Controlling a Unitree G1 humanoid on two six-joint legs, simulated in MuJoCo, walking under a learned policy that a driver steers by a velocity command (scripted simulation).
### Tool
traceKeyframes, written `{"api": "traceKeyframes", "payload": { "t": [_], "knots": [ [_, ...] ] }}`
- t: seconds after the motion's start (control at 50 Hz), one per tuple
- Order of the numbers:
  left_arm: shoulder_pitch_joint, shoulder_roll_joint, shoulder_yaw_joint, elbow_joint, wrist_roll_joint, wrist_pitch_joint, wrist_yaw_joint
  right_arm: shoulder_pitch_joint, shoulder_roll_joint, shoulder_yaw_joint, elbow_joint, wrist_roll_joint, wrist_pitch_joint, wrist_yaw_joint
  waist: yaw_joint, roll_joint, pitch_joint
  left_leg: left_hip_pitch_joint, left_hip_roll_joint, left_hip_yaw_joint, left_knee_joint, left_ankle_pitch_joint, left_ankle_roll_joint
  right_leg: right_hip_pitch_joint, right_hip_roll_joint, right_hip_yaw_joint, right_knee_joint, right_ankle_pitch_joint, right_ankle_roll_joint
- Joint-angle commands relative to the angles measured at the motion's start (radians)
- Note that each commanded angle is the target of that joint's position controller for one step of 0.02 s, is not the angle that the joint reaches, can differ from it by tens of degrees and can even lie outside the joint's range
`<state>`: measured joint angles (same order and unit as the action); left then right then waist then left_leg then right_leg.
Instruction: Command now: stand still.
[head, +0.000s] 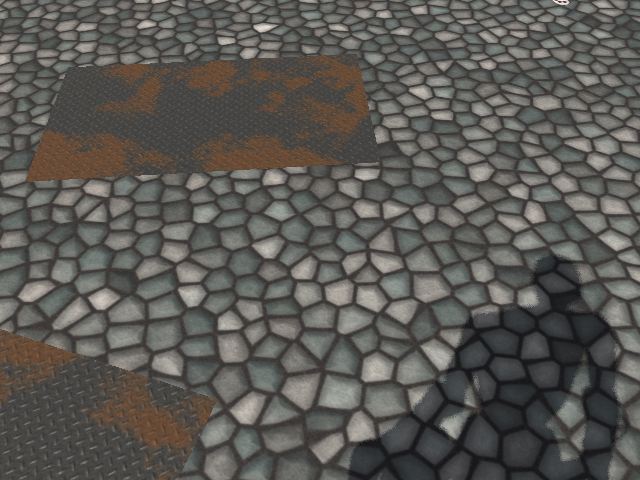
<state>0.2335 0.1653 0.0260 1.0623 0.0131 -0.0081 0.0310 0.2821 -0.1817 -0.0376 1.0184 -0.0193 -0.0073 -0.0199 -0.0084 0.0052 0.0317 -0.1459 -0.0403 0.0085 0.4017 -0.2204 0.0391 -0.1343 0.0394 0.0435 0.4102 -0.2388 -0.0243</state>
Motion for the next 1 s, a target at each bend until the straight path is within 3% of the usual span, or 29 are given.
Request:
{"api": "traceKeyframes", "payload": {
  "t": [0.02,0.26,0.56,0.58,0.64,0.68,0.72,0.74,0.76,0.8,0.84,0.86,0.88,0.9,0.92,0.94,0.98,1.0],
  "knots": [
    [0.032,0.084,0.014,0.002,0.001,-0.009,0.005,0.036,-0.073,-0.015,0.003,0.000,-0.007,-0.006,-0.003,-0.009,0.030,0.007,0.122,-0.120,-0.067,0.102,0.016,-0.046,-0.118,0.108,-0.078,0.133,-0.028],
    [0.064,0.049,0.004,0.066,0.003,-0.007,0.011,0.044,-0.044,-0.007,0.084,-0.001,-0.005,-0.015,-0.001,-0.008,0.045,0.003,0.123,-0.119,-0.064,0.102,0.014,-0.035,-0.115,0.096,-0.078,0.136,-0.027],
    [0.092,0.024,-0.002,0.093,0.004,-0.005,0.015,0.061,-0.015,0.001,0.124,-0.001,-0.005,-0.020,0.000,-0.007,0.056,-0.005,0.122,-0.119,-0.063,0.103,0.013,-0.031,-0.115,0.089,-0.073,0.136,-0.025],
    [0.101,0.020,-0.002,0.096,0.006,-0.004,0.015,0.068,-0.013,0.001,0.127,-0.002,-0.005,-0.019,0.000,-0.005,0.038,0.000,0.113,-0.116,-0.068,0.027,0.015,-0.026,-0.105,0.083,-0.076,0.063,-0.027],
    [0.109,0.044,0.013,0.079,0.011,0.006,0.010,0.076,-0.050,-0.017,0.111,-0.003,0.005,-0.016,-0.001,0.014,0.077,-0.068,0.078,-0.124,-0.037,-0.375,0.061,-0.103,-0.043,0.051,0.001,-0.307,-0.064],
    [0.093,0.022,0.009,0.046,0.018,0.000,0.004,0.124,-0.053,-0.021,0.102,-0.001,0.003,-0.014,-0.024,0.043,0.152,-0.098,0.121,-0.219,-0.067,-0.566,0.109,-0.226,-0.027,0.054,0.067,-0.417,-0.083],
    [0.036,-0.022,0.000,0.002,0.026,-0.024,-0.007,0.223,-0.077,-0.033,0.123,-0.002,-0.006,-0.016,-0.066,0.128,0.174,-0.005,0.244,-0.421,-0.182,-0.652,0.183,-0.354,0.007,-0.033,0.218,-0.265,-0.069],
    [-0.008,-0.010,0.002,-0.022,0.031,-0.035,-0.013,0.242,-0.099,-0.043,0.128,-0.004,-0.008,-0.016,-0.075,0.143,0.194,0.000,0.310,-0.503,-0.235,-0.645,0.218,-0.384,-0.009,-0.076,0.272,-0.188,-0.061],
    [-0.038,0.011,0.008,-0.043,0.029,-0.045,-0.020,0.226,-0.105,-0.047,0.118,-0.007,-0.012,-0.014,-0.074,0.120,0.196,-0.025,0.330,-0.523,-0.255,-0.610,0.233,-0.379,-0.031,-0.069,0.293,-0.174,-0.059],
    [0.007,0.006,0.011,-0.048,0.018,-0.060,-0.033,0.158,-0.108,-0.049,0.093,-0.004,-0.018,-0.009,-0.022,0.105,0.166,-0.101,0.302,-0.445,-0.240,-0.517,0.211,-0.250,-0.034,-0.076,0.220,-0.176,-0.066],
    [0.201,-0.015,0.017,0.016,0.002,-0.070,-0.033,0.049,-0.088,-0.046,0.058,0.012,-0.026,-0.007,0.083,0.079,0.140,-0.331,0.195,-0.285,-0.132,-0.437,0.147,0.108,0.014,-0.100,0.057,-0.090,-0.074],
    [0.325,0.019,0.031,0.053,0.006,-0.075,-0.024,-0.003,-0.061,-0.040,0.030,0.009,-0.040,-0.006,0.135,0.001,0.121,-0.474,0.126,-0.187,0.016,-0.377,0.108,0.287,-0.051,0.009,-0.005,-0.126,-0.082],
    [0.464,0.124,0.057,0.079,0.016,-0.079,-0.013,-0.045,0.011,-0.020,-0.013,0.013,-0.056,0.004,0.184,-0.242,0.078,-0.616,-0.006,0.010,0.356,-0.307,0.055,0.385,-0.292,0.412,-0.200,-0.427,-0.150],
    [0.521,0.163,0.068,0.106,0.015,-0.064,-0.012,-0.069,-0.046,-0.035,-0.033,-0.023,-0.063,0.014,0.182,-0.227,0.121,-0.714,-0.007,0.026,0.539,-0.350,0.056,0.352,-0.414,0.607,-0.259,-0.448,-0.212],
    [0.428,0.119,0.055,0.078,0.019,-0.057,-0.008,-0.076,-0.058,-0.038,-0.027,-0.037,-0.064,0.025,0.123,-0.084,0.166,-0.727,0.052,-0.013,0.647,-0.268,0.061,0.282,-0.388,0.533,-0.233,-0.418,-0.211],
    [0.353,0.099,0.047,0.048,0.015,-0.060,-0.010,-0.053,-0.022,-0.030,-0.015,-0.029,-0.069,0.034,0.084,-0.055,0.164,-0.704,0.076,-0.020,0.684,-0.181,0.057,0.228,-0.349,0.454,-0.239,-0.323,-0.195],
    [0.275,0.067,0.030,0.023,0.009,-0.075,-0.010,-0.032,-0.021,-0.033,-0.008,-0.025,-0.066,0.048,0.023,-0.054,0.132,-0.631,0.105,-0.014,0.690,-0.063,0.038,0.166,-0.283,0.290,-0.262,-0.107,-0.160],
    [0.275,0.053,0.024,0.027,0.008,-0.082,-0.010,-0.024,-0.018,-0.032,-0.002,-0.025,-0.058,0.051,0.013,-0.066,0.115,-0.607,0.098,-0.001,0.695,-0.028,0.030,0.155,-0.253,0.208,-0.256,0.028,-0.144]
  ]
}}
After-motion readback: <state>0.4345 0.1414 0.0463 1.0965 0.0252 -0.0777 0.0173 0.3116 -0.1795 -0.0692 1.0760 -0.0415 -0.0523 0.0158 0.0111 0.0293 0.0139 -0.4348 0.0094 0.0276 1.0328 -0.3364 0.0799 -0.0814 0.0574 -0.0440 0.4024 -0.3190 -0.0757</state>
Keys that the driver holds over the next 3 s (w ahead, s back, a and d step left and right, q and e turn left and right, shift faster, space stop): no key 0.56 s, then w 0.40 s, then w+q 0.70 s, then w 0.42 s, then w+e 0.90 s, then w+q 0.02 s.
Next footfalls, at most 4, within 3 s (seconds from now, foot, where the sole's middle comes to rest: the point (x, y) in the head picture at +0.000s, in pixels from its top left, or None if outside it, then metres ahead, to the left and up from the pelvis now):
1.30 left None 0.41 0.05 -0.78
1.84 right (329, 374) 0.78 0.01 -0.78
2.34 left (212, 320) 0.94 0.30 -0.78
2.88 right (275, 232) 1.24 0.16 -0.78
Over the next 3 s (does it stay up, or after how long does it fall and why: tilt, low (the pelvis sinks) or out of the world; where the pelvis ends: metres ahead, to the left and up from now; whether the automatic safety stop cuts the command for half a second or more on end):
stays up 1.15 0.20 -0.02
